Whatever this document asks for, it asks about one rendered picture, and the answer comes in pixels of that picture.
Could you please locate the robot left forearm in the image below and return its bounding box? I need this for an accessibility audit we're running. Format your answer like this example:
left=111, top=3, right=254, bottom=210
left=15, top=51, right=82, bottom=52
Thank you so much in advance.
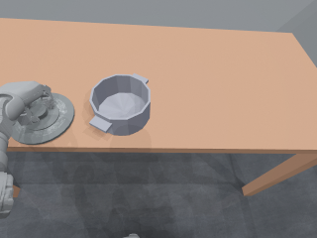
left=0, top=91, right=25, bottom=173

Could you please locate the left robot hand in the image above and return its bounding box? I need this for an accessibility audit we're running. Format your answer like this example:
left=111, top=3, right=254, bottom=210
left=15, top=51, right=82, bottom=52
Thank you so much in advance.
left=0, top=80, right=54, bottom=126

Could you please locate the lid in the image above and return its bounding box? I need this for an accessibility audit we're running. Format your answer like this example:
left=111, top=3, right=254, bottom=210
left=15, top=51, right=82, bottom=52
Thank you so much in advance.
left=11, top=92, right=75, bottom=146

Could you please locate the knob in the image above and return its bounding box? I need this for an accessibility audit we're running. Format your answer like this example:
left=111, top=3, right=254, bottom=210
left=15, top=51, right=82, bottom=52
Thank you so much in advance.
left=30, top=104, right=49, bottom=120

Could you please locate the pot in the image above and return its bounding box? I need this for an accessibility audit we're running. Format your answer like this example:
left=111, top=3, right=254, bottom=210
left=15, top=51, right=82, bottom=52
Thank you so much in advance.
left=89, top=73, right=151, bottom=136

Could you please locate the table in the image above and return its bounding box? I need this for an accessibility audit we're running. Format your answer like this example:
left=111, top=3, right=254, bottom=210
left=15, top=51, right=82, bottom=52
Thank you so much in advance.
left=0, top=18, right=317, bottom=197

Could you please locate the left robot upper arm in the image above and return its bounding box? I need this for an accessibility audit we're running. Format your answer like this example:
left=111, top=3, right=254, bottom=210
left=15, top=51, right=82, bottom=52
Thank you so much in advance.
left=0, top=172, right=14, bottom=219

